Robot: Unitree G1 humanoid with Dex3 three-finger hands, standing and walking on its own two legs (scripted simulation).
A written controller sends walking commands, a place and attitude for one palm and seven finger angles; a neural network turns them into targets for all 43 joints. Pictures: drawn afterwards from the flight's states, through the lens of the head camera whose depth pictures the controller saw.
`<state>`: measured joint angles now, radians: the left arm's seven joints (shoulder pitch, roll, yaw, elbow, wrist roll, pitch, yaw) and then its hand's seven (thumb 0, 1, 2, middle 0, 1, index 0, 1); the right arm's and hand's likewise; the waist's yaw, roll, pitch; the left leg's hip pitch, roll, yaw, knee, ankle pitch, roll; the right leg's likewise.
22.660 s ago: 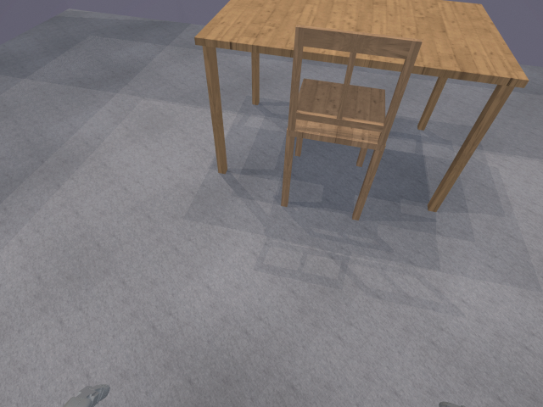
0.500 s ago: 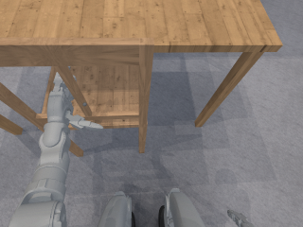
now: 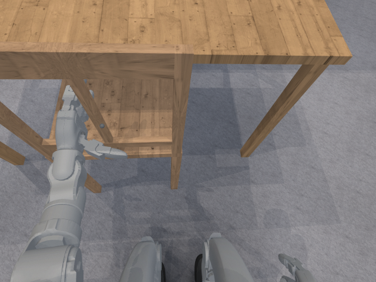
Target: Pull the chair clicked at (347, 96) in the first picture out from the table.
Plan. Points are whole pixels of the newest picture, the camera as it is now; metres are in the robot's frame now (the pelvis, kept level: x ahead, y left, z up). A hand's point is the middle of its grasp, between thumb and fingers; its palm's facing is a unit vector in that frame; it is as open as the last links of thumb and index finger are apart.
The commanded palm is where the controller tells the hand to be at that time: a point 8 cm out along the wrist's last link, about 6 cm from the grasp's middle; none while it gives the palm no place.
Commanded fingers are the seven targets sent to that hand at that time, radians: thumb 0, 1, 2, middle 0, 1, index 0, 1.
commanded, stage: hook a spindle and tug to test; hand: left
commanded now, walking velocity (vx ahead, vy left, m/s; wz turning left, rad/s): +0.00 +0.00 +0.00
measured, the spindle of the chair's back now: (95, 115) +0.45 +0.19 +0.01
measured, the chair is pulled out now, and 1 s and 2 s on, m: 0.00 0.01 0.04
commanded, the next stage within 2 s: step backward, pulling the chair out in 1.30 s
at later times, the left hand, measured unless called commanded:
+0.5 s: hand (106, 125) +0.43 +0.17 +0.01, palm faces +0.04 -1.00 -0.03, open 8.7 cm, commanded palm +0.40 +0.21 +0.02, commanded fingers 0.00 0.68 0.80 -0.50 -1.45 -0.50 -1.45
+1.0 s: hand (106, 128) +0.42 +0.16 +0.01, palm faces +0.04 -1.00 -0.02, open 5.0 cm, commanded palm +0.38 +0.21 +0.02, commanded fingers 0.00 0.90 0.90 -0.50 -1.45 -0.50 -1.45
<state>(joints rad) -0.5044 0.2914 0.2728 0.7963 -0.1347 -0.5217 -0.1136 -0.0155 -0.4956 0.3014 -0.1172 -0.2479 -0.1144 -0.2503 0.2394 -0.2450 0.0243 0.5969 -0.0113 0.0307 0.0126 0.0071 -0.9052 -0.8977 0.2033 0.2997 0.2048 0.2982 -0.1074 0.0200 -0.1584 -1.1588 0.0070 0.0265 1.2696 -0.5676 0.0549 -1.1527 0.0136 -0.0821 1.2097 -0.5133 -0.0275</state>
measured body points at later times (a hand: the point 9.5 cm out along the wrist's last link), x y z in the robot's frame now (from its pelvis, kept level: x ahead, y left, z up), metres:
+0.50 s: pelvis +0.00 +0.00 +0.00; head +0.14 +0.02 +0.43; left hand +0.42 +0.22 +0.02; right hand +0.09 -0.26 -0.12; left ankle +0.01 +0.08 -0.62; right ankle +0.03 -0.11 -0.62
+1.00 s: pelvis +0.01 +0.00 +0.01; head +0.15 +0.01 +0.44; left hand +0.41 +0.22 +0.02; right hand +0.11 -0.26 -0.11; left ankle +0.01 +0.08 -0.62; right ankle +0.03 -0.11 -0.62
